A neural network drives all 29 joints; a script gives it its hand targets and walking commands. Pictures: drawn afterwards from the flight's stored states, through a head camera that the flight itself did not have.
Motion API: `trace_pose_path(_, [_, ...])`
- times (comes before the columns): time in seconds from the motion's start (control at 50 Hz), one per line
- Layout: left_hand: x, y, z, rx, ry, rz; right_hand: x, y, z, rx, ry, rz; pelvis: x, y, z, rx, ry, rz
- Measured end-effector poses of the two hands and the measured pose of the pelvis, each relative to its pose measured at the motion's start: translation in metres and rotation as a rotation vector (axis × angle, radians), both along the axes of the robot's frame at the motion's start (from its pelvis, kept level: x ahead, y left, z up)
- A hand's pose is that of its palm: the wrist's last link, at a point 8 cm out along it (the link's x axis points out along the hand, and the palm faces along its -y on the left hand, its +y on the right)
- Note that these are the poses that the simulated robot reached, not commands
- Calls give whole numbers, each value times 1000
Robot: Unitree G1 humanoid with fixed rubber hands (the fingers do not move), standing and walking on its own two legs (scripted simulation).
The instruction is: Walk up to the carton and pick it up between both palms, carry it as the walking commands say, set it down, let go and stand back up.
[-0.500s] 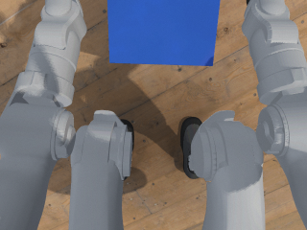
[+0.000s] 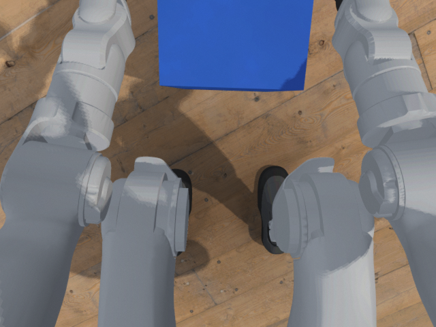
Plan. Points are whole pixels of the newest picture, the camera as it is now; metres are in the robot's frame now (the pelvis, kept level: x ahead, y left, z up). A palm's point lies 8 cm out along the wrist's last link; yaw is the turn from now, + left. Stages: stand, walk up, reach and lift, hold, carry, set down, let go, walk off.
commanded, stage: reach and lift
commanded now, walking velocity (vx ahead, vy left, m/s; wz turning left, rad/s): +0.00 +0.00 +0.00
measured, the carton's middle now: (231, 8) +0.54 -0.01 -0.23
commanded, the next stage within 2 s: none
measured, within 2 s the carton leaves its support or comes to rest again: leaves its support in 1.02 s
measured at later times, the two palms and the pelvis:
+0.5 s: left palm out of the picture +0.55 +0.12 -0.17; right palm out of the picture +0.55 -0.14 -0.17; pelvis +0.00 +0.00 +0.00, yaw +0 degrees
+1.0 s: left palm out of the picture +0.55 +0.12 -0.16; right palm out of the picture +0.55 -0.14 -0.16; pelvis +0.01 +0.00 -0.01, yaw +0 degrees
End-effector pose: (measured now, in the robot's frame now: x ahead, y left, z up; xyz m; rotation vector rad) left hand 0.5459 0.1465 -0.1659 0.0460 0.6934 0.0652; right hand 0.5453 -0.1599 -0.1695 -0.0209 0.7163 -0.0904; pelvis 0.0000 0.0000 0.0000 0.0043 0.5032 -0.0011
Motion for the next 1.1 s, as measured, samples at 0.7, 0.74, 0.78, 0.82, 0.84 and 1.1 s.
trace_pose_path(0.7, [12,-21,2,-2,54,-24,11,16,-1,-11,55,46,12,-2,-14,1,11,4])
trace_pose_path(0.74, [13,-21,2,-2,58,-27,11,16,0,-12,59,50,14,-3,-15,2,17,4])
trace_pose_path(0.78, [13,-21,3,-1,60,-28,12,16,0,-14,63,51,15,-3,-15,1,24,4])
trace_pose_path(0.82, [13,-21,3,2,62,-29,12,16,0,-17,65,52,16,-3,-15,1,26,3])
trace_pose_path(0.84, [13,-21,3,3,61,-29,12,16,0,-20,65,52,16,-3,-14,2,23,3])
trace_pose_path(1.1, [0,-22,25,12,41,-2,0,21,18,-67,71,34,1,1,-2,0,-58,-3])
